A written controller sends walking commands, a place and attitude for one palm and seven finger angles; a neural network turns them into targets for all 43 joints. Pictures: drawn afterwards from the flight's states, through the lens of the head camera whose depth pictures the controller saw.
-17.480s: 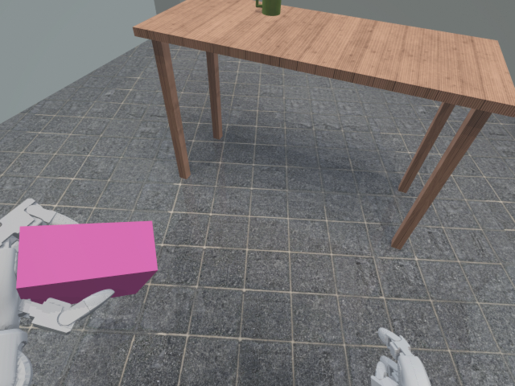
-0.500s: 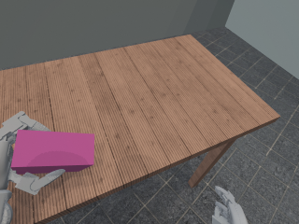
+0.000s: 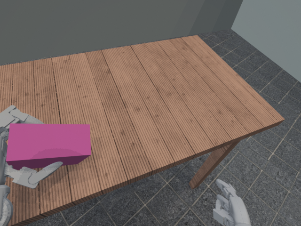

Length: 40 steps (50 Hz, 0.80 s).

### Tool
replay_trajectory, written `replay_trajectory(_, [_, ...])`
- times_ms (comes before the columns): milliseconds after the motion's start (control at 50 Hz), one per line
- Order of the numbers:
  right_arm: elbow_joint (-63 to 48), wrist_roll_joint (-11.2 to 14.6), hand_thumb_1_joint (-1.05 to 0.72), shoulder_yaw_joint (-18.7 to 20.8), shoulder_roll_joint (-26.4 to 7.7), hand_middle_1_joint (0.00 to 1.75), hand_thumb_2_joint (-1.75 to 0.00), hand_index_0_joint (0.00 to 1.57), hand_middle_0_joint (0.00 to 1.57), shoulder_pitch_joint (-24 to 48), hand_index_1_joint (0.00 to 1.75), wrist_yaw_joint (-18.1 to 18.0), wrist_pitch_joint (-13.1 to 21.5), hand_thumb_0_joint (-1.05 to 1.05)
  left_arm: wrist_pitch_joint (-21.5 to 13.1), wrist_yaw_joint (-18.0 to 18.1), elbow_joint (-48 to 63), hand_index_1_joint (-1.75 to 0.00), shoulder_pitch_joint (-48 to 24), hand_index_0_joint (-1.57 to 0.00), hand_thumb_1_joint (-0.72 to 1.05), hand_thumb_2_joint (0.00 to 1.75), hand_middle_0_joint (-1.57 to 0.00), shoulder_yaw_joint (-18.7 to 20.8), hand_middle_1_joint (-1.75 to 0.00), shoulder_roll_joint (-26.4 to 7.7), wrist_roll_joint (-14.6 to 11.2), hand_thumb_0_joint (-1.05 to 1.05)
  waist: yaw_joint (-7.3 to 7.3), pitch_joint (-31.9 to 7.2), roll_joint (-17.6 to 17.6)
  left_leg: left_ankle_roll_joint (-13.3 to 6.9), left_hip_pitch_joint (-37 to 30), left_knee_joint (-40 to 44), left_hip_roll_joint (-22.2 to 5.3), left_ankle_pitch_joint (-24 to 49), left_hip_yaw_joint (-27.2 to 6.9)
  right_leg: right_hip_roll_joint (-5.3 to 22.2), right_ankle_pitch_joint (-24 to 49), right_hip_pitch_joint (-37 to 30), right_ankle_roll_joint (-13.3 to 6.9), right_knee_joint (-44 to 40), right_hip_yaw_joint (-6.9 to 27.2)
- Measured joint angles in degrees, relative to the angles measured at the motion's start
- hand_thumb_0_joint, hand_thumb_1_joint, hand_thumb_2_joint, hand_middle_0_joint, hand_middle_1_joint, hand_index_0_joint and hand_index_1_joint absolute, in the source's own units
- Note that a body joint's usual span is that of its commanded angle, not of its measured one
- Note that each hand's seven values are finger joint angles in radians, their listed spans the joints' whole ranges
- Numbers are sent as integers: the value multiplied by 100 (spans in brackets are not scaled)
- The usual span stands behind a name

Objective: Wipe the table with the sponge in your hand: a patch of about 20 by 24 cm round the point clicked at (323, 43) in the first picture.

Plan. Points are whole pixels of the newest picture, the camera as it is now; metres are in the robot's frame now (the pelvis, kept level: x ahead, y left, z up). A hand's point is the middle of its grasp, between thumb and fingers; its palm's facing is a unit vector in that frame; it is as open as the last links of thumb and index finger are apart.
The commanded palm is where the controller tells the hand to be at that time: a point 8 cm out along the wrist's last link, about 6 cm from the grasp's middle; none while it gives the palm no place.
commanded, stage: look again from close up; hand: left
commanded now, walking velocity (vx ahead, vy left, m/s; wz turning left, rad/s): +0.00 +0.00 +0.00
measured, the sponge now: (61, 147) +0.24 +0.22 +0.13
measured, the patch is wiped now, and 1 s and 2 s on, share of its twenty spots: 0.00 0.00 0.00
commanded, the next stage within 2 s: come to a stop and stand still in 0.20 s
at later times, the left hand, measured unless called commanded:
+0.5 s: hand (40, 150) +0.21 +0.24 +0.15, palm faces +0.37 -0.85 -0.37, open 10.1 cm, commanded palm +0.15 +0.27 +0.18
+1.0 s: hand (34, 138) +0.23 +0.25 +0.16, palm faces +0.39 -0.81 -0.44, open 10.1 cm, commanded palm +0.16 +0.27 +0.18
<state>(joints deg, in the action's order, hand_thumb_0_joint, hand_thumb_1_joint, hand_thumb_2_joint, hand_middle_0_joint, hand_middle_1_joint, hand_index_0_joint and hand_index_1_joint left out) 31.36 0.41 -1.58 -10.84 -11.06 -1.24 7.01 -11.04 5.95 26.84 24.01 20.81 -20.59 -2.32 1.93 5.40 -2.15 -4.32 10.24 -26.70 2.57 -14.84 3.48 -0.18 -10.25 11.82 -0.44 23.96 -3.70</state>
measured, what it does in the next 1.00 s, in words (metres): stands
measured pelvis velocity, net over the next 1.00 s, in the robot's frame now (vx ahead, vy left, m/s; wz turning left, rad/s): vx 0.01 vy -0.02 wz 0.06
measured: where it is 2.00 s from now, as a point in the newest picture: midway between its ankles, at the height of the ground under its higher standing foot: outside the picture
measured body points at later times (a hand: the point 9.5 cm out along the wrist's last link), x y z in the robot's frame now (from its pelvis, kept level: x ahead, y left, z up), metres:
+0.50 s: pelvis -0.01 -0.01 +0.00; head +0.02 +0.01 +0.45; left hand +0.19 +0.28 +0.17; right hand +0.17 -0.24 -0.07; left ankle +0.00 +0.06 -0.74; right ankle +0.03 -0.12 -0.74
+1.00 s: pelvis +0.01 -0.02 -0.01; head +0.06 +0.01 +0.44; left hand +0.21 +0.30 +0.18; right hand +0.19 -0.25 -0.08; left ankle +0.00 +0.06 -0.74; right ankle +0.03 -0.12 -0.74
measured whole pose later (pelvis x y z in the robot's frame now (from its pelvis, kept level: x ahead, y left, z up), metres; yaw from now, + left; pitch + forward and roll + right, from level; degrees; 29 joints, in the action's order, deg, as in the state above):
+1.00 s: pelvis +0.01 -0.02 -0.01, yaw +3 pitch +2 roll +0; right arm 33.4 0.4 -1.2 -13.7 -13.4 1.2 8.0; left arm -14.7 6.2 25.7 23.3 23.4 -28.6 -4.8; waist 0.6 3.5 -3.5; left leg -3.1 15.9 -29.9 3.8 -16.2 0.6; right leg 0.7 -14.8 18.0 -1.6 30.5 -5.3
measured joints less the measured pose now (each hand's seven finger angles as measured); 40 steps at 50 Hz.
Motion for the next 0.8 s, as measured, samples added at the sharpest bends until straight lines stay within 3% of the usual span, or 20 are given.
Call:
replay_trajectory(80, [112, -4, -90, 9, -44, 30, -90, 20, 20, -90, 30, -13, 28, 1, -33, 34, 107, -134, -30, -74, -50, 102, -72, -94, -135, 84, 31, -1, 39, 29, 35, -3, -4, 25, 10, 48, 0, 10, 35, 5, -3, -3, -1])
replay_trajectory(280, [177, 4, -90, 18, -19, 30, -90, 20, 20, -176, 30, -36, 45, 1, -74, 40, -125, -133, 3, -75, -50, 102, -72, -46, -135, 21, 45, -1, -70, -93, 80, 28, 13, 110, -31, 137, 9, -35, 147, 9, -44, -131, 5])
replay_trajectory(520, [174, -4, -90, 86, -102, 30, -90, 20, 20, -124, 30, -43, 131, 1, -59, 30, 38, -133, 78, -75, -50, 102, -72, -108, -135, 24, 53, -1, -65, -56, 57, 52, 62, 73, -71, 101, -18, -77, 145, 20, -74, -170, -19])
replay_trajectory(560, [-147, 165, -90, -50, -188, 30, -90, 20, 20, -393, 30, -232, 122, 1, -173, -122, -132, -133, -551, -75, -50, 102, -72, -86, -134, -560, 201, -1, 4, -90, 73, 44, 330, -208, -42, 16, -175, -80, -111, 246, 17, 162, -77])
replay_trajectory(600, [-62, 65, -90, -149, -138, 30, -90, 20, 20, -397, 30, -131, 181, 1, -361, -141, -458, -133, -1264, -75, -50, 102, -72, 274, -134, -1044, 257, -1, 45, -108, -82, 67, 439, -324, 42, -37, -230, 1, -194, 413, -83, 431, -116])
replay_trajectory(660, [48, -87, -90, -257, -112, 30, -90, 20, 20, -309, 30, 109, 150, 1, -493, -26, -800, -133, -1630, -75, -50, 102, -72, 872, -134, -1280, 48, -1, -1, -297, -142, 116, 549, -365, -8, -104, -143, -52, -255, 582, -162, 522, -28])
replay_trajectory(720, [-62, -65, -90, -175, -194, 30, -90, 20, 20, -407, 30, 294, 233, 1, -539, 36, -652, -133, -1168, -75, -50, 102, -72, 933, -134, -981, -181, -1, -104, -473, -10, 91, 576, -322, -22, -158, -52, -74, -278, 646, -133, 496, 69])
replay_trajectory(800, [-27, 2, -90, -16, -313, 30, -90, 20, 20, -448, 30, 378, 287, 1, -515, -71, -269, -133, -136, -75, -50, 102, -72, 196, -134, -383, -200, -1, -187, -486, 104, 56, 463, -165, 61, -151, 20, 2, -357, 632, -52, 530, 155])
